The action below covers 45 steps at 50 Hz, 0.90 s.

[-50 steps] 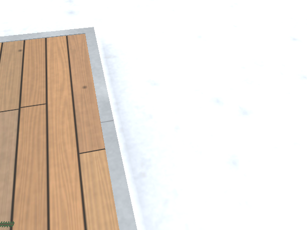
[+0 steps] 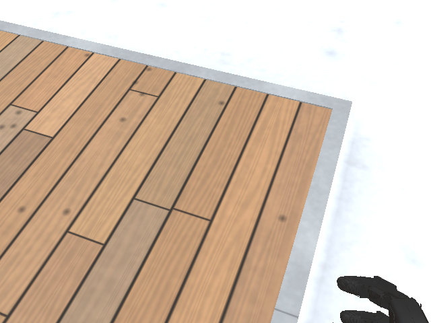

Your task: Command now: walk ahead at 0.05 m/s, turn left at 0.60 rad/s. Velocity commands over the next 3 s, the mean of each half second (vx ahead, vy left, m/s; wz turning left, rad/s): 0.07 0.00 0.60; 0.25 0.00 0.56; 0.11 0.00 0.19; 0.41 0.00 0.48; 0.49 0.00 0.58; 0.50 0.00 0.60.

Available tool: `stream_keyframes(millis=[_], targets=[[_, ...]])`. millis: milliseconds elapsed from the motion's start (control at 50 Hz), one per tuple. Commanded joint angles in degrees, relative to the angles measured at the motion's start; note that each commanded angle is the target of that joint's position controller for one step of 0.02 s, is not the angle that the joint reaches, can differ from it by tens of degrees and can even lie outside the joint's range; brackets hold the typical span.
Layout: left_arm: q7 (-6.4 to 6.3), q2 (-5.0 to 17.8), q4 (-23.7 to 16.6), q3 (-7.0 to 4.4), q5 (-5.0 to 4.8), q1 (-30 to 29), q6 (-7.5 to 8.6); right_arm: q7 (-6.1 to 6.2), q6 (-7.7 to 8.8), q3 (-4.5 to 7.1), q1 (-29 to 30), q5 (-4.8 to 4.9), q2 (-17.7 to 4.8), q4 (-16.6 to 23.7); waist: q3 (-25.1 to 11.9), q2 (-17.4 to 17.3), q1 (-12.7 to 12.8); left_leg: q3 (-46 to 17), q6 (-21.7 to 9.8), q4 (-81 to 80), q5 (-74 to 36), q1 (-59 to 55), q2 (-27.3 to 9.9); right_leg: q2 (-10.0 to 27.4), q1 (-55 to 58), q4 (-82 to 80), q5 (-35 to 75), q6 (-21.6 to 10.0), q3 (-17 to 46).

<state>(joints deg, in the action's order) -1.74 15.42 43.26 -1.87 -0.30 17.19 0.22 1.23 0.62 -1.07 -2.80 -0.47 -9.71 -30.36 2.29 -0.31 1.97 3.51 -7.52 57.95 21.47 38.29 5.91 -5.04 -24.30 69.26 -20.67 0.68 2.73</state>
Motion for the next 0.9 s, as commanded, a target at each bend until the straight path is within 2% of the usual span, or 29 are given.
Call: stream_keyframes(millis=[20,60,80,120,160,260,340,360,380,400,420,440,460,480,500,520,540,560,580,620,640,680,740,800,820,840,860,880,900], targets=[[0.75,6.4,-7.1,-1.95,-0.08,1.6,0.43,-0.51,1.72,3.28,-3.5,1.92,-7.7,2.2,-1.5,5.0,1.0,-38.1,-10.4,-33.2,-9.8,-11.3,-16.1,2.0,-16.1,15.9,-7.6,0.3,5.0],[-0.54,5.6,-7.6,-1.84,0.79,2.0,-0.52,-0.20,1.83,4.44,0.6,1.39,-9.3,2.5,-0.5,1.4,3.5,-29.3,-7.9,-34.2,-10.4,-4.8,-10.6,3.0,-10.6,12.5,-2.3,1.9,2.4],[-0.78,5.3,-7.9,-1.91,1.16,1.9,-0.52,0.10,1.82,4.45,0.8,1.15,-8.9,2.3,-2.3,0.1,3.7,-26.5,-8.1,-33.1,-16.5,-5.0,-9.3,2.7,-9.2,12.2,0.7,2.6,1.7],[-1.12,4.3,-9.0,-1.56,1.02,0.0,0.14,0.91,1.72,4.31,-2.3,1.45,-8.2,0.8,-6.6,-0.8,2.6,-23.6,-8.8,-30.4,-28.3,-10.8,-8.5,2.5,-9.9,9.0,4.1,3.7,1.9],[-1.20,3.4,-10.8,-1.02,0.79,-3.9,0.53,1.90,0.92,4.50,-5.3,1.80,-8.6,-0.2,-10.0,-1.6,1.1,-23.4,-9.0,-28.6,-31.0,-16.8,-8.3,2.2,-11.6,4.4,6.0,5.1,2.6],[0.45,2.2,-12.8,-0.21,0.19,-8.7,-0.03,3.75,-2.15,5.22,-5.5,2.01,-9.4,0.8,-12.1,-6.9,0.1,-25.7,-6.9,-23.7,-18.6,-17.8,-6.9,2.6,-7.4,-15.0,11.1,6.5,4.2],[2.26,3.3,-11.2,-0.92,-0.70,-7.3,-0.20,5.03,-3.19,5.83,-5.9,2.06,-9.0,1.8,-10.4,-9.0,-1.7,-30.8,-3.7,-17.2,-5.0,-12.0,-6.0,6.0,4.0,-37.0,18.6,3.7,6.7],[1.64,1.1,-8.5,0.11,0.60,-1.1,-0.92,3.37,-3.44,6.41,-8.0,-3.88,-10.1,-0.4,-12.2,-8.0,-2.2,-26.9,-3.3,-13.9,-2.7,-14.2,-3.0,4.2,10.0,-44.2,20.8,2.0,0.2],[1.09,-0.4,-7.0,-0.05,0.25,1.0,-1.09,3.00,-3.51,6.50,-9.7,-3.87,-9.1,-1.3,-10.7,-6.4,-1.7,-25.1,-1.9,-9.7,2.7,-10.5,-0.3,4.4,17.1,-52.9,29.0,1.9,-1.8],[0.34,-0.3,-5.3,-0.48,0.23,2.9,-1.10,3.02,-3.40,6.07,-11.8,-3.93,-7.1,-2.3,-7.9,-3.6,-1.9,-23.0,-0.3,-2.8,8.6,-5.5,2.4,5.8,23.4,-57.8,33.7,2.3,-2.7],[0.15,0.7,-3.7,-0.87,1.73,5.2,-0.59,2.82,-3.33,5.98,-12.4,-3.50,-4.9,-2.6,-4.0,3.7,-1.6,-17.7,1.5,14.7,14.7,5.1,6.8,9.8,29.3,-55.8,32.6,2.3,0.7],[0.94,2.0,-4.4,-0.26,2.46,5.2,0.86,2.38,-3.25,5.30,-12.1,-2.38,-1.7,-0.9,-0.7,9.7,-2.9,-13.0,2.6,38.5,21.5,18.0,10.7,16.3,28.8,-43.6,47.4,4.0,7.6],[1.83,3.6,-6.1,-0.27,2.24,7.4,1.43,1.87,-2.44,4.73,-16.7,-2.25,0.1,0.0,-3.0,9.9,-6.8,-13.1,3.5,51.8,20.0,23.0,8.4,23.1,28.5,-36.8,62.3,5.4,11.2],[1.94,10.1,-8.0,-3.12,2.38,6.2,1.89,1.80,-1.65,4.77,-20.0,-3.19,-2.3,-0.2,-6.0,16.6,-8.5,-8.6,4.7,59.1,14.1,28.0,3.4,32.3,28.2,-45.9,36.3,-2.3,24.8],[1.57,10.1,-8.7,-3.93,1.40,2.2,2.55,1.87,-1.44,5.02,-10.4,-4.35,-5.6,1.2,0.8,16.7,-5.7,-6.8,6.4,64.4,6.9,35.3,-1.3,34.5,23.4,-58.5,-0.3,-8.9,29.5],[0.86,4.1,-8.8,-2.01,1.07,-3.1,2.14,1.13,-2.32,6.21,-3.6,-4.86,-9.3,-1.0,5.4,7.4,-3.6,-7.5,6.6,66.1,2.7,34.8,-1.0,25.0,16.8,-60.4,-17.9,-6.6,20.0],[0.34,2.7,-8.3,-1.13,1.01,0.0,2.55,-0.16,-2.59,6.36,0.8,-4.08,-9.5,1.0,9.7,9.8,-0.9,-7.9,6.7,65.1,2.2,34.8,-2.0,24.9,12.7,-62.3,-20.7,-8.3,20.4],[-0.27,2.6,-5.1,-0.79,1.30,4.3,2.74,-0.98,-2.77,5.51,4.7,-3.29,-7.1,3.2,12.4,6.9,-0.6,-10.4,6.1,64.7,2.0,37.1,-2.0,23.3,11.6,-61.5,-20.1,-9.1,17.8],[-0.52,1.7,-2.4,-0.64,1.59,7.7,2.69,-1.59,-3.01,4.59,4.4,-2.94,-4.3,3.2,11.7,4.3,-1.0,-10.9,5.0,62.2,1.3,37.2,-1.9,21.2,12.6,-60.0,-19.8,-8.2,14.0],[-0.26,0.8,0.3,-0.64,1.97,11.2,2.95,-1.69,-2.87,3.46,2.7,-2.56,-1.2,3.2,7.0,3.6,-1.3,-8.0,3.6,59.8,0.8,36.3,-1.6,19.3,16.4,-59.1,-15.2,-6.9,8.8],[-0.11,0.7,1.2,-0.61,2.02,11.7,3.21,-1.48,-2.75,3.17,2.9,-2.67,-0.5,3.5,6.0,4.5,-1.6,-7.2,3.3,57.5,0.8,35.8,-1.8,18.7,17.0,-59.6,-13.0,-6.9,6.7],[0.06,0.1,2.3,-0.38,2.00,12.7,3.78,-1.25,-3.01,3.56,2.7,-2.98,-1.3,3.3,5.2,6.1,-1.1,-4.7,3.3,54.1,1.5,34.6,-2.7,18.1,18.4,-61.0,-4.7,-7.6,3.2],[-0.89,0.3,3.8,-0.54,2.05,14.4,4.20,-1.11,-3.26,3.08,4.8,-2.74,-0.1,4.5,3.6,6.0,-1.3,-1.3,3.3,45.8,5.7,34.9,-4.9,18.9,25.6,-57.5,27.0,-8.6,-1.7],[-2.04,1.2,4.3,-0.69,1.86,15.0,3.03,-2.03,-2.92,1.39,9.1,-1.16,2.8,5.5,0.0,6.3,0.4,4.5,2.3,27.5,9.1,25.8,-6.7,18.9,30.7,-56.6,49.0,-8.8,-7.9],[-2.32,1.8,4.2,-0.66,1.77,13.7,2.64,-2.33,-2.98,0.91,8.5,-0.40,3.8,5.2,-1.3,7.6,-0.3,6.6,1.2,20.6,10.3,18.3,-5.5,18.7,29.6,-55.5,61.6,-8.4,-10.8],[-2.27,3.0,3.8,-0.72,1.77,11.6,2.28,-2.44,-3.21,0.79,5.7,0.23,3.7,4.0,-3.3,9.2,-2.1,9.1,0.1,15.1,12.5,9.3,-3.1,18.7,27.4,-52.4,78.6,-7.4,-13.9],[-2.38,5.1,3.6,-1.05,1.58,10.9,2.09,-2.40,-3.60,1.22,1.5,0.76,1.9,2.9,-6.8,13.3,-3.8,10.3,-1.0,11.9,14.7,1.9,-0.5,19.8,27.8,-47.4,95.0,-7.6,-14.2],[-2.66,12.5,1.3,-2.84,-1.34,4.9,1.45,-2.76,-1.48,3.16,2.5,4.41,-3.6,6.2,-9.7,16.8,-7.1,5.8,-0.7,5.2,3.6,-6.8,-1.9,23.0,24.7,-40.3,108.7,-7.6,-8.7],[-2.43,13.4,-0.1,-3.17,-2.09,0.2,1.42,-2.38,-0.70,4.96,-8.0,3.68,-8.2,4.0,-16.8,16.0,-13.7,0.9,-3.0,-8.9,-3.0,-21.0,0.4,20.3,23.3,-27.7,107.9,-6.7,-10.5]])
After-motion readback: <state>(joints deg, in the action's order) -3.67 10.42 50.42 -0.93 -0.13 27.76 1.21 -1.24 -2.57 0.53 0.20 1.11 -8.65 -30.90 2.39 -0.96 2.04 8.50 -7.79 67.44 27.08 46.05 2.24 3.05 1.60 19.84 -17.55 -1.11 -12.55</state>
